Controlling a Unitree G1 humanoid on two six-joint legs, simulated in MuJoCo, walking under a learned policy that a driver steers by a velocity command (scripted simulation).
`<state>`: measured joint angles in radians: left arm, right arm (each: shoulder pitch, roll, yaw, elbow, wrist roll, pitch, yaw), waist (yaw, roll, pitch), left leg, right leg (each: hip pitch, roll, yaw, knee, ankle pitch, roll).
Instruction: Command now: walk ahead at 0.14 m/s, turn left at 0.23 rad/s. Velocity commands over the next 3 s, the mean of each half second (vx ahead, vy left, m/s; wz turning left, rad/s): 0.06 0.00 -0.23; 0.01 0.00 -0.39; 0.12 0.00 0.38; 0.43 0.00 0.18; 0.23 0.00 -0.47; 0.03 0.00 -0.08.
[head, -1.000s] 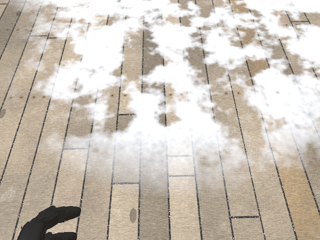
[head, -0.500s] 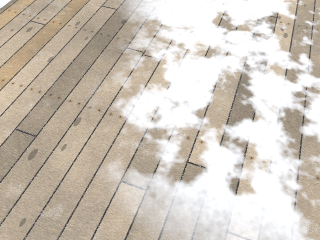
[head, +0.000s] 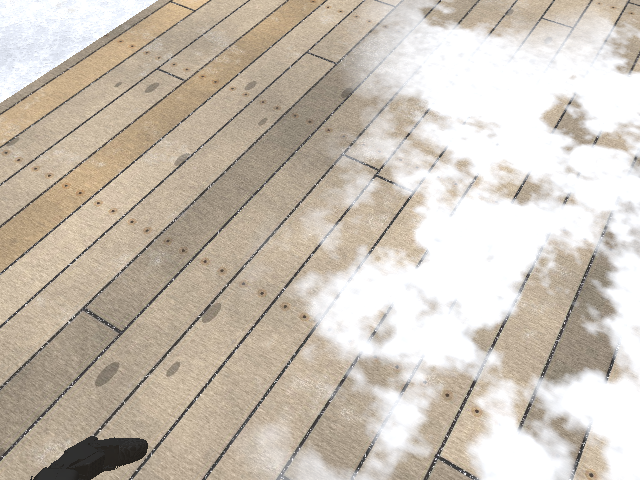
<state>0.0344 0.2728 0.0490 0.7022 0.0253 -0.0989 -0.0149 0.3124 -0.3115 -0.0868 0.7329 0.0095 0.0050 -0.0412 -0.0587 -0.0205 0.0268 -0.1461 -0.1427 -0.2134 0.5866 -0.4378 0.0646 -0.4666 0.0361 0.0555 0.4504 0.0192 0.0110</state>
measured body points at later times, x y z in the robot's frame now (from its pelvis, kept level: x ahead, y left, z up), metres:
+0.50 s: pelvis +0.07 +0.02 +0.02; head +0.10 +0.03 +0.46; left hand +0.27 +0.28 -0.09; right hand +0.14 -0.29 -0.08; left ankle +0.10 +0.13 -0.72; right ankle +0.08 -0.11 -0.68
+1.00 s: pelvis +0.07 -0.04 +0.02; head +0.08 -0.07 +0.46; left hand +0.33 +0.12 -0.07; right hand +0.04 -0.34 -0.11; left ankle +0.11 +0.11 -0.67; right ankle +0.04 -0.12 -0.72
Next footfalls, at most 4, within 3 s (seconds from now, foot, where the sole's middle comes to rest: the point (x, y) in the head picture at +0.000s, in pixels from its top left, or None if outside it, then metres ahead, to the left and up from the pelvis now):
0.38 left None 0.14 0.12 -0.76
0.80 right None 0.07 -0.13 -0.76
1.34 left None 0.12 0.09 -0.76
1.82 right None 0.44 -0.16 -0.76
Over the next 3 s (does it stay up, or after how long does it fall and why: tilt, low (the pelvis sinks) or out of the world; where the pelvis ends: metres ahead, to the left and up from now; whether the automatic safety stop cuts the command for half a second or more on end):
stays up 0.61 -0.08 0.01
